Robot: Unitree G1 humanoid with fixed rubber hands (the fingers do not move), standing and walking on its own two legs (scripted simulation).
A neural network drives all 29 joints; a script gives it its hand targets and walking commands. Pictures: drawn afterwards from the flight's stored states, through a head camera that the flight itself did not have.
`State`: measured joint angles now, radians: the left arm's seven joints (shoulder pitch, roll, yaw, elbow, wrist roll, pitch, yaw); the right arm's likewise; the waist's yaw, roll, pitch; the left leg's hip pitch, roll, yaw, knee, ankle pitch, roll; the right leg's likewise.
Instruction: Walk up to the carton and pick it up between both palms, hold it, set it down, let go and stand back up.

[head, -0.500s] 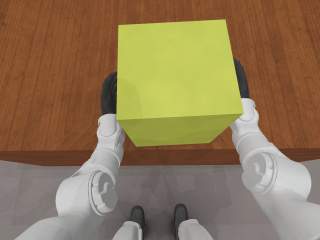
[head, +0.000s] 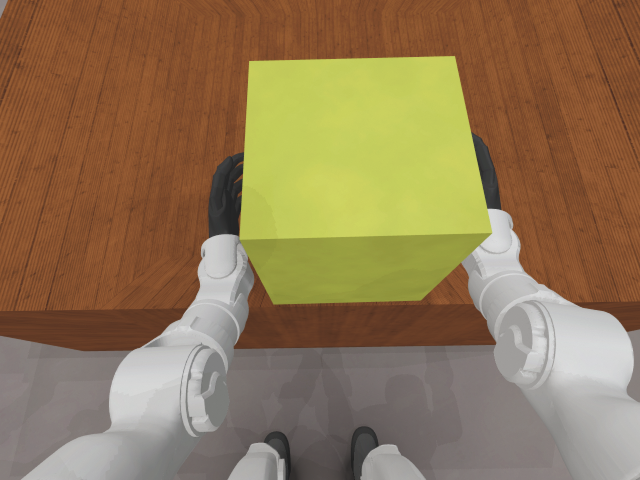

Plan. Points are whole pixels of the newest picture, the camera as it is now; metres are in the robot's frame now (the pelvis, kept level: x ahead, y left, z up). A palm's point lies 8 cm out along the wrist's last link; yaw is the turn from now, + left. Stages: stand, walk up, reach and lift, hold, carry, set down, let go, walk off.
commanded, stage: reach and lift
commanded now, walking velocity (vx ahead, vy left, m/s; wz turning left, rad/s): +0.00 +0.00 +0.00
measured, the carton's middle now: (349, 200) +0.46 -0.01 -0.03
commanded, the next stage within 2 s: none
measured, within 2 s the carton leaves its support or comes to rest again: leaves its support in 0.90 s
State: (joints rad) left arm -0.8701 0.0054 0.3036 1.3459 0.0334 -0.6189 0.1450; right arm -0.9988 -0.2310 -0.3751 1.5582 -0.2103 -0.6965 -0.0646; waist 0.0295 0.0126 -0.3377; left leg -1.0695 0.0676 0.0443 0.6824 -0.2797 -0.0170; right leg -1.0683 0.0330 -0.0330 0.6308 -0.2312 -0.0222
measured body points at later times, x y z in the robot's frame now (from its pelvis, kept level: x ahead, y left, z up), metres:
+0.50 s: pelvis -0.03 -0.01 -0.01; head +0.10 -0.01 +0.42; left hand +0.39 +0.16 -0.02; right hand +0.43 -0.17 +0.00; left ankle -0.02 +0.13 -0.70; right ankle +0.00 -0.10 -0.70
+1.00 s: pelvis -0.04 -0.01 -0.01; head +0.02 -0.01 +0.44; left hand +0.35 +0.17 +0.00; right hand +0.39 -0.15 +0.02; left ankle -0.02 +0.13 -0.70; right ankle +0.00 -0.10 -0.70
